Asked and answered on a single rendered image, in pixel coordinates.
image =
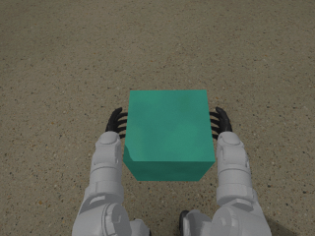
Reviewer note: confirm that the robot left upper arm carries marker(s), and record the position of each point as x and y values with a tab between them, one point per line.
110	219

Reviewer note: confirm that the right robot thigh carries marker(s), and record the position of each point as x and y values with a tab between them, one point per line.
196	224

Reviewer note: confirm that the robot right hand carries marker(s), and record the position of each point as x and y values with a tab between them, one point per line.
223	122

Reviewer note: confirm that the robot right upper arm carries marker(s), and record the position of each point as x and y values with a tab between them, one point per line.
234	221

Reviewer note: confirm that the robot left hand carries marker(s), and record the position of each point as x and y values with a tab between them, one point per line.
113	123

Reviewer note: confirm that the right robot forearm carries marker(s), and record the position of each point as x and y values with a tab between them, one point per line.
235	183

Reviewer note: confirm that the robot right foot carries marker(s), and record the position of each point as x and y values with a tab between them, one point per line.
181	216

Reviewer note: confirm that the left robot forearm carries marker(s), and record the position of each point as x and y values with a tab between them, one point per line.
105	184

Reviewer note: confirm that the carton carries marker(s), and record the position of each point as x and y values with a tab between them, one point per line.
168	135

